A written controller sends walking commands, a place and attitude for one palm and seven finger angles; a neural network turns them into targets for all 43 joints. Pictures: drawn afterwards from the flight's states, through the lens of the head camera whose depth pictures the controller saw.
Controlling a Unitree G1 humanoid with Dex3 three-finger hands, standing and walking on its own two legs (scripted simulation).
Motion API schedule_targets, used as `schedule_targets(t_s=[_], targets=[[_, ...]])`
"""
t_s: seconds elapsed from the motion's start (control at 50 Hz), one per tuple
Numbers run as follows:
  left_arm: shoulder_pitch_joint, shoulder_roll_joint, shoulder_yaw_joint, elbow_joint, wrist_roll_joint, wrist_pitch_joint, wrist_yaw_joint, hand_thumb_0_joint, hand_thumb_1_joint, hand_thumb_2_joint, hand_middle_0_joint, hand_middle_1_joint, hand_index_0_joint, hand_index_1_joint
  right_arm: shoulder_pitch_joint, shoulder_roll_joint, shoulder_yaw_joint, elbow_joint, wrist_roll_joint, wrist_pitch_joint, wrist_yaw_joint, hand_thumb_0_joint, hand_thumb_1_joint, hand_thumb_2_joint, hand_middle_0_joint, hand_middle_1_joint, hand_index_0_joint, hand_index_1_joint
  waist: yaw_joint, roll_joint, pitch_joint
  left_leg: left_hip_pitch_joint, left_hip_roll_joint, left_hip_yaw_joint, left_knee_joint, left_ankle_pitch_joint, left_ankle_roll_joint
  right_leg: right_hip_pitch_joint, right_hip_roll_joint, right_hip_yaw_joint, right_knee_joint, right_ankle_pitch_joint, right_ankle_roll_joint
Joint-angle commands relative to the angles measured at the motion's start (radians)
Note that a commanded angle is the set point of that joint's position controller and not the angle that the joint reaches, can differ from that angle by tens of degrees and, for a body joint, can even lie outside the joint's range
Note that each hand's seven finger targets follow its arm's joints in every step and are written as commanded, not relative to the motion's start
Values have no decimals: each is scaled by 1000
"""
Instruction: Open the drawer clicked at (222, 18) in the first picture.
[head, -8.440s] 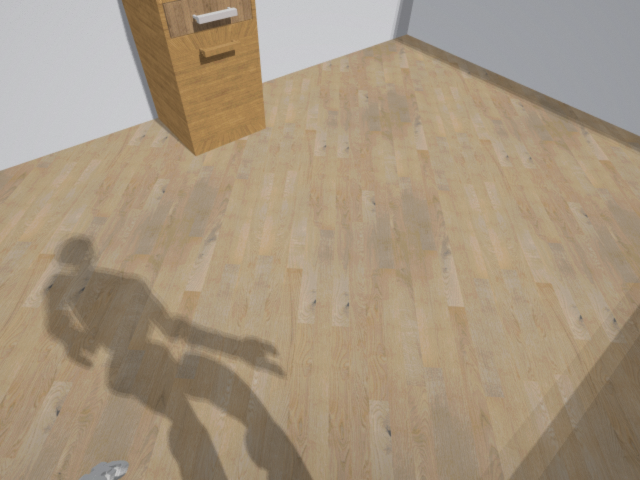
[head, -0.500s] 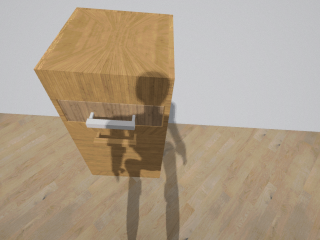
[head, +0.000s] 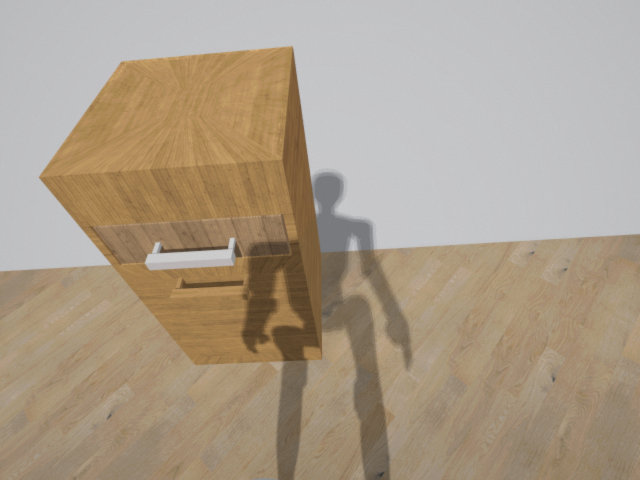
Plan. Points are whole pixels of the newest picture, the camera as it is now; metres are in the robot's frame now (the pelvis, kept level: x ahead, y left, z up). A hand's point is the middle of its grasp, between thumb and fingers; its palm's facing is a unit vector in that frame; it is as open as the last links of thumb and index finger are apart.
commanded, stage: come to a stop and stand still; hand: left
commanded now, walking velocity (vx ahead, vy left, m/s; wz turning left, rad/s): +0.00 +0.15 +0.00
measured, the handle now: (192, 252) +0.55 +0.32 -0.14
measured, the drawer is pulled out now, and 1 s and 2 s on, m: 0.00 0.00 0.00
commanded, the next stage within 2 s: look again from close up in 0.70 s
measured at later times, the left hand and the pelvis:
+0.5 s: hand out of the picture -0.03 +0.25 -0.19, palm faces +0.08 -0.97 -0.23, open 7.3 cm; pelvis -0.01 +0.06 -0.01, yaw +0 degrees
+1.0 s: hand out of the picture +0.01 +0.25 -0.18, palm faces +0.00 -0.97 -0.23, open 7.3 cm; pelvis -0.01 +0.08 -0.01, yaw +0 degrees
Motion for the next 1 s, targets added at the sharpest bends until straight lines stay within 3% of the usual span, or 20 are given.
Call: schedule_targets(t_s=[0.0, 0.14, 0.22, 0.24, 0.26, 0.28, 0.3, 0.32, 0.34, 0.4, 0.46, 0.5, 0.52, 0.56, 0.76, 0.78, 0.8, 0.84, 0.92, 0.98], targets=[[108, 228, 59, -26, 0, -22, 16, 0, 900, 900, -200, -300, -200, -300, -25, -43, 4, -77, -3, -21, -7, 0, -900, -900, 200, 300, 200, 300, 57, -158, -45, -139, 29, -36, 2, -28, -23, 195, -284, 250, -161, 309, -118], [91, 241, 59, -12, 12, -15, 13, 0, 900, 900, -200, -300, -200, -300, -30, -15, 16, -89, 10, -30, -9, 0, -900, -900, 200, 300, 200, 300, 54, -242, -52, 7, 21, 12, -222, -104, -10, 126, -270, 238, -164, 301, -133], [33, 236, 55, -1, 4, -4, 8, 0, 900, 900, -200, -300, -200, -300, 72, -5, 26, -49, 11, -47, -15, 0, -900, -900, 200, 300, 200, 300, -5, -242, -70, 234, -6, 62, -499, 80, 5, 0, -186, 171, -124, 124, -62], [19, 215, 49, 1, -2, 1, 6, 0, 900, 900, -200, -300, -200, -300, 100, -9, 28, -35, 12, -54, -17, 0, -900, -900, 200, 300, 200, 300, -21, -203, -66, 316, 10, 57, -563, 131, 9, -75, -148, 138, -91, 23, -30], [30, 176, 37, -1, -9, 7, 5, 0, 900, 900, -200, -300, -200, -300, 111, -47, 25, -32, 8, -62, -21, 0, -900, -900, 200, 300, 200, 300, -24, -67, -65, 353, 81, -19, -622, 109, 28, -142, -93, 104, -19, -74, -1], [51, 125, 27, -3, -13, 12, 0, 0, 900, 900, -200, -300, -200, -300, 91, -106, 15, -46, -2, -66, -24, 0, -900, -900, 200, 300, 200, 300, -13, 125, -38, 284, 231, -204, -704, 59, 79, -178, -18, 23, 79, -144, 37], [44, 102, 20, 0, -8, 13, 0, 0, 900, 900, -200, -300, -200, -300, 45, -133, 15, -62, -2, -59, -26, 0, -900, -900, 200, 300, 200, 300, -4, 175, 20, 133, 303, -263, -794, -37, 134, -138, 3, -13, 164, -210, 49], [53, 96, 17, 4, -3, 9, -4, 0, 900, 900, -200, -300, -200, -300, -3, -120, 23, -78, -6, -58, -28, 0, -900, -900, 200, 300, 200, 300, 19, 108, 59, 33, 286, -236, -810, -107, 153, -94, -2, 8, 201, -185, 45], [61, 91, 15, 27, 2, 15, -5, 0, 900, 900, -200, -300, -200, -300, -40, -93, 28, -73, -4, -64, -32, 0, -900, -900, 200, 300, 200, 300, 28, 175, 77, 19, 247, -198, -830, -100, 144, -87, -11, 5, 231, -175, 46], [94, 100, 6, 65, -2, 8, -9, 0, 900, 900, -200, -300, -200, -300, -36, -47, 45, -51, 0, -69, -44, 0, -900, -900, 200, 300, 200, 300, 29, 182, 51, 128, 192, -102, -734, 211, 144, -80, -13, 19, 208, -138, 48], [135, 104, -3, 95, -8, -15, -5, 0, 900, 900, -200, -300, -200, -300, 5, -40, 45, -27, 9, -78, -50, 0, -900, -900, 200, 300, 200, 300, 32, 32, -24, 240, 148, -53, -578, 461, 109, 19, -19, 40, -50, 91, 52], [134, 142, -4, 108, -9, -28, 2, 0, 900, 900, -200, -300, -200, -300, 37, -13, 49, -15, 18, -84, -47, 0, -900, -900, 200, 300, 200, 300, 2, -45, -64, 240, 100, -19, -541, 408, 62, 88, -87, 110, -64, 353, 19], [127, 144, -7, 110, -11, -28, 4, 0, 900, 900, -200, -300, -200, -300, 42, -10, 51, -9, 18, -85, -44, 0, -900, -900, 200, 300, 200, 300, -2, -34, -67, 254, 94, -19, -554, 376, 56, 87, -98, 101, -58, 361, 13], [99, 123, -9, 112, -11, -29, 7, 0, 900, 900, -200, -300, -200, -300, 49, -11, 49, 8, 13, -78, -45, 0, -900, -900, 200, 300, 200, 300, -9, -146, -52, 266, 103, -13, -555, 351, 48, 63, -78, 92, -55, 353, 12], [87, 110, -14, 123, -16, -16, 9, 0, 900, 900, -200, -300, -200, -300, 76, 9, 71, 61, 10, -84, -48, 0, -900, -900, 200, 300, 200, 300, 4, -6, 33, 219, 106, -26, -633, 265, 50, 72, -51, 72, -109, 160, 21], [170, 131, -22, 146, -1, -49, 50, 0, 900, 900, -200, -300, -200, -300, -1, -33, 65, -12, 16, -99, -31, 0, -900, -900, 200, 300, 200, 300, 33, -50, 57, 141, 114, 19, -431, 333, 29, 42, -100, 114, -66, 494, 21], [128, 167, -17, 96, -9, -58, 40, 0, 900, 900, -200, -300, -200, -300, 67, 13, 66, -33, 8, -91, -28, 0, -900, -900, 200, 300, 200, 300, -20, 1, -14, 154, 72, -4, -475, 119, 35, 67, -129, 142, -48, 375, -13], [84, 149, -25, 79, -12, -55, 22, 0, 900, 900, -200, -300, -200, -300, 106, 14, 74, -22, 2, -94, -25, 0, -900, -900, 200, 300, 200, 300, -13, 74, -24, 147, 92, -17, -530, 183, 59, 53, -63, 82, -14, 145, -18], [98, 123, -29, 74, -15, -47, 13, 0, 900, 900, -200, -300, -200, -300, 136, -10, 78, -34, 2, -105, -33, 0, -900, -900, 200, 300, 200, 300, -11, 4, -95, 191, 111, -34, -511, 361, 76, 87, -38, 52, 34, 175, -10], [88, 111, -32, 73, -14, -37, 11, 0, 900, 900, -200, -300, -200, -300, 135, -11, 78, -32, 3, -99, -36, 0, -900, -900, 200, 300, 200, 300, -9, -42, 3, 153, 108, -34, -536, 293, 80, 40, -34, 53, 20, 125, -3]])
